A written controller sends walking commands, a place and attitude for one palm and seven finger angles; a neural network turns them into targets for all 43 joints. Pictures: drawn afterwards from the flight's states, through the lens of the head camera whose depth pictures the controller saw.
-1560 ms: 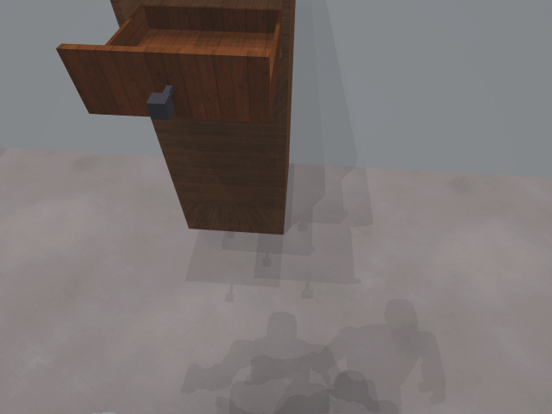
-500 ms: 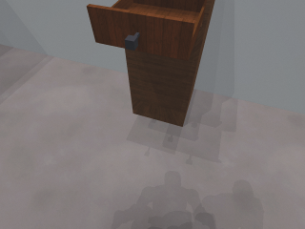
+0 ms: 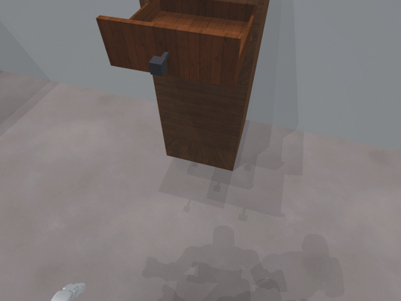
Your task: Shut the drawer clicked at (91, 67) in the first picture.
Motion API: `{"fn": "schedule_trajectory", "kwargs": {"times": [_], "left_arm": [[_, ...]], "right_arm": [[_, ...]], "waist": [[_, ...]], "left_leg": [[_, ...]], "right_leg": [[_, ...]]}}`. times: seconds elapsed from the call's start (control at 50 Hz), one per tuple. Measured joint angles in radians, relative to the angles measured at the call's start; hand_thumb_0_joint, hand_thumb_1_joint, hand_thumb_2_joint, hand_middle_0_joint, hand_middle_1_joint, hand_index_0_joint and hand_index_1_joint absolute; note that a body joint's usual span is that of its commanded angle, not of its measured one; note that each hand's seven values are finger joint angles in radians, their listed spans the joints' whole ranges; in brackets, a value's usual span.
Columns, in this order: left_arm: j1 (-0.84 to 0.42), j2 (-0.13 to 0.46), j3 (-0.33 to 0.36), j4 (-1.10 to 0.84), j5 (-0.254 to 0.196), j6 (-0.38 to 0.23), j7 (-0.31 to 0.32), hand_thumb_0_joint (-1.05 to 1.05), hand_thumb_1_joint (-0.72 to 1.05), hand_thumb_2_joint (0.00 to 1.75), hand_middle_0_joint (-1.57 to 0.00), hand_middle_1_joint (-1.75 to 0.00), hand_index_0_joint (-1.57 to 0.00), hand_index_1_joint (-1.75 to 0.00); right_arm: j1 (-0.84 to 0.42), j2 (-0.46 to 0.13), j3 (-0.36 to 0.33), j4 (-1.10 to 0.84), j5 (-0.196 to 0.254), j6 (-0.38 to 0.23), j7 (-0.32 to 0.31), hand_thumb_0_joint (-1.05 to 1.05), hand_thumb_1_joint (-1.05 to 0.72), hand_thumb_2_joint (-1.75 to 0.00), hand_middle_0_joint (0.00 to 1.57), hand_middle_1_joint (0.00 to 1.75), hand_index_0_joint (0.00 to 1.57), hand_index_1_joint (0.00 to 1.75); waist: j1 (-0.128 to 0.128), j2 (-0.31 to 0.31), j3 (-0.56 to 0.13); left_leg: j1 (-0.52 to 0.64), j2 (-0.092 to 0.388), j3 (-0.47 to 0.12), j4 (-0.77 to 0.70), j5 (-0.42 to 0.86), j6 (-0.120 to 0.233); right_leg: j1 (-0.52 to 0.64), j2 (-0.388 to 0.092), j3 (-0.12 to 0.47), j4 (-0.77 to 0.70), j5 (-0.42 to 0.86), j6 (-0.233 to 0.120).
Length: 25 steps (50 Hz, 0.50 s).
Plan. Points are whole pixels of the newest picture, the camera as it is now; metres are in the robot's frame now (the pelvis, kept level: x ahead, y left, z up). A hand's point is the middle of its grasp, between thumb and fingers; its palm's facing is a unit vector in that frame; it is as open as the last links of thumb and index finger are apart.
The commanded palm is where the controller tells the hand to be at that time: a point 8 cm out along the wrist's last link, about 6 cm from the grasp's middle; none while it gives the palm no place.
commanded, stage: stand and wait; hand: left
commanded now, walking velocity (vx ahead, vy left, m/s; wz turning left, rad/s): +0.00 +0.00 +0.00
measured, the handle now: (161, 62) +0.65 +0.14 +0.12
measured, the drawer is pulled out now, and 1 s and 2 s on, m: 0.29 0.29 0.29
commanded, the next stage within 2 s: look at it before walking up in 0.36 s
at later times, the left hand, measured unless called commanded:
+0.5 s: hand out of the picture +0.08 +0.26 -0.16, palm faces -0.03 -0.94 -0.33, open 7.4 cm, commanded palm none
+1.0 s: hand out of the picture +0.08 +0.27 -0.16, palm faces -0.03 -0.94 -0.33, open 7.4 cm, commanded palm none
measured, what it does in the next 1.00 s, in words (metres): stands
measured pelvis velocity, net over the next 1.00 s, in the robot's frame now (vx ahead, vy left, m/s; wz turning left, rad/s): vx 0.01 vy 0.01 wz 0.00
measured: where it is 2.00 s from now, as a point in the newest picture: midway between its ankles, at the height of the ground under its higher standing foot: outside the picture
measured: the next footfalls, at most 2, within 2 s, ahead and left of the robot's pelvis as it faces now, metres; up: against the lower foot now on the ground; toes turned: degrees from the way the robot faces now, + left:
none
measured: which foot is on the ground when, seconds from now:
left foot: down 0.00-1.00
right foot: down 0.00-1.00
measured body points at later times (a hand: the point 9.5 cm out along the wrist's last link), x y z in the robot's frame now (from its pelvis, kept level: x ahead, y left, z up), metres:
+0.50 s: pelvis +0.01 +0.01 +0.00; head +0.04 +0.01 +0.45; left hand +0.08 +0.30 -0.14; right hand +0.08 -0.29 -0.14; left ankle +0.00 +0.15 -0.75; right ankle -0.03 -0.11 -0.75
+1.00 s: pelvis +0.01 +0.01 +0.00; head +0.03 +0.02 +0.45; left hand +0.08 +0.31 -0.13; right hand +0.08 -0.29 -0.13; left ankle +0.00 +0.15 -0.75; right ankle -0.03 -0.11 -0.75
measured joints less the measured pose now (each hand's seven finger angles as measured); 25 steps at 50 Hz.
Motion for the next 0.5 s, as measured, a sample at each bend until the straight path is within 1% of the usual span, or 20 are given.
{"fn": "schedule_trajectory", "kwargs": {"times": [0.26, 0.5], "left_arm": [[0.038, -0.015, -0.004, 0.017, -0.001, 0.007, 0.0, 0.01, 0.9, 0.9, -0.2, -0.3, -0.21, -0.3], [0.056, -0.012, -0.002, 0.031, -0.001, 0.008, 0.0, 0.01, 0.9, 0.9, -0.2, -0.3, -0.21, -0.3]], "right_arm": [[0.018, 0.02, 0.005, 0.014, 0.003, 0.003, -0.002, 0.01, -0.91, -0.9, 0.2, 0.3, 0.21, 0.3], [0.019, 0.024, 0.004, 0.017, 0.005, 0.002, -0.004, 0.01, -0.91, -0.9, 0.2, 0.3, 0.21, 0.3]], "waist": [[0.005, -0.012, 0.009], [0.011, -0.018, 0.006]], "left_leg": [[0.015, -0.004, 0.008, -0.006, -0.008, 0.006], [0.019, -0.01, 0.008, -0.011, -0.006, 0.012]], "right_leg": [[0.017, -0.005, 0.007, -0.016, -0.001, 0.006], [0.024, -0.012, 0.007, -0.025, 0.002, 0.011]]}}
